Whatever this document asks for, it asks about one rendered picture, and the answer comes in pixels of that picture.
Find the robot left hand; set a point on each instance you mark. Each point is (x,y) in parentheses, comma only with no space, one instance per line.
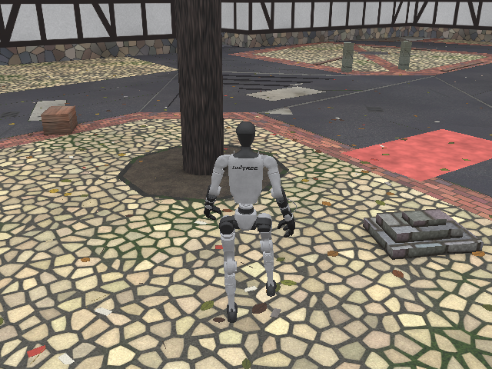
(214,209)

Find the right robot forearm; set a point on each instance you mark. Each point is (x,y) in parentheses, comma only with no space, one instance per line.
(284,206)

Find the robot right thigh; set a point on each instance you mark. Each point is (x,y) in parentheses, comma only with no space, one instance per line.
(264,225)

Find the robot right upper arm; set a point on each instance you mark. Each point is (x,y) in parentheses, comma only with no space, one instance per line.
(274,176)

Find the robot right hand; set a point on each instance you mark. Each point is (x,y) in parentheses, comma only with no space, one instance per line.
(289,225)

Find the robot left shin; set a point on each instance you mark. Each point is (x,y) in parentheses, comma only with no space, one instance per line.
(230,287)

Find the robot left upper arm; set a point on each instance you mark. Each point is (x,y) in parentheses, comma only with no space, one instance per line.
(221,162)

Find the left robot forearm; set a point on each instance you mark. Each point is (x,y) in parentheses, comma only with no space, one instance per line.
(210,199)

